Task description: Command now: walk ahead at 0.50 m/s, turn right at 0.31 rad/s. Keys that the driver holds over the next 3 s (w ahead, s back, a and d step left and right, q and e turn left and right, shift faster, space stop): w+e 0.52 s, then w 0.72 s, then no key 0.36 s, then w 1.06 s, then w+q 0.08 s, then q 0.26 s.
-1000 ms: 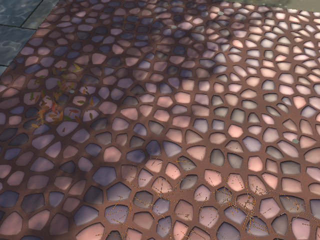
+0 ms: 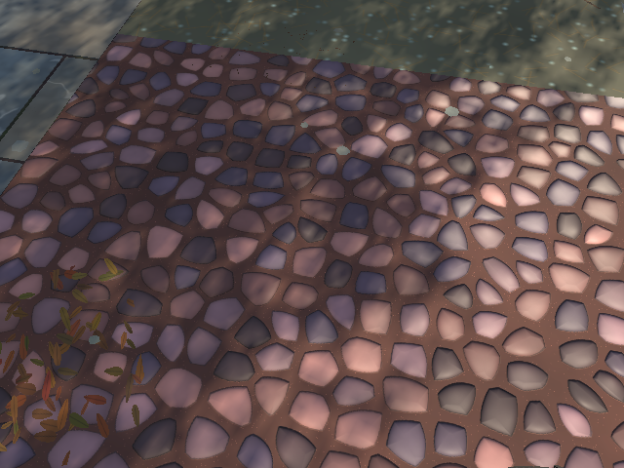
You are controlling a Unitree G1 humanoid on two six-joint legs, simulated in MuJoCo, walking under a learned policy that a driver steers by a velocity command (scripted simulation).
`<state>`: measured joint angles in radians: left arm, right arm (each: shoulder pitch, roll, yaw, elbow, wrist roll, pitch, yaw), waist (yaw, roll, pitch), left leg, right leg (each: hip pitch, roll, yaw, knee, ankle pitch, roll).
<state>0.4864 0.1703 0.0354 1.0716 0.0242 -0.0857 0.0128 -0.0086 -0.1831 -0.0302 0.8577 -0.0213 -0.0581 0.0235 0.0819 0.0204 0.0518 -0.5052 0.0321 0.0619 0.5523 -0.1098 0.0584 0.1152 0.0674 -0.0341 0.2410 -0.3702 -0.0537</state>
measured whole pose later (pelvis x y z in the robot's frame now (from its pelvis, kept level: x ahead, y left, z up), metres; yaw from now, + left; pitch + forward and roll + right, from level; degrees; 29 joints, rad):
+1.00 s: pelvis +0.49 -0.11 +0.01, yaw -23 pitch +0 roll -1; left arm 0.43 0.21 0.04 1.00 0.01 -0.08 0.00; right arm 0.11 -0.23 -0.05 0.86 -0.03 -0.02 0.03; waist 0.05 0.05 0.04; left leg -0.64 0.11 0.04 0.74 -0.02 0.01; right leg 0.09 0.12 -0.03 0.16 -0.25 -0.11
